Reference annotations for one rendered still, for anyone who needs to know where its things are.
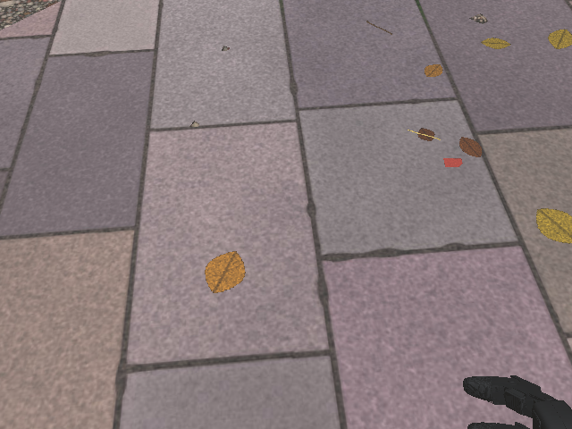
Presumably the robot right hand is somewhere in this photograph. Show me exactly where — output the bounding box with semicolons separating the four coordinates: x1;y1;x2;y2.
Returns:
463;375;572;429

